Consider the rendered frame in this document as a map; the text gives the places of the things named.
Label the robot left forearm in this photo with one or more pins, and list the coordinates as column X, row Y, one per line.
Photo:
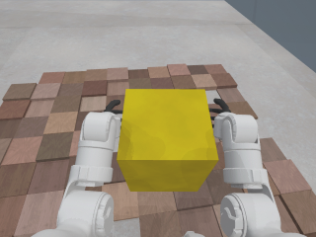
column 93, row 164

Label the carton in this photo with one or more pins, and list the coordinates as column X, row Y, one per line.
column 166, row 141

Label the robot right hand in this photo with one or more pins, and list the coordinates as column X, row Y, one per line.
column 224, row 108

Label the robot right forearm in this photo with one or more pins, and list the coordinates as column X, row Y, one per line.
column 242, row 154

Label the robot right upper arm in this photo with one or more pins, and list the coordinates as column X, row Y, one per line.
column 251, row 215

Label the robot left upper arm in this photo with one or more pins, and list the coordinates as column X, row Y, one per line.
column 83, row 214

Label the robot left hand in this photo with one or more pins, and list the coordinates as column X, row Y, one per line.
column 109, row 108

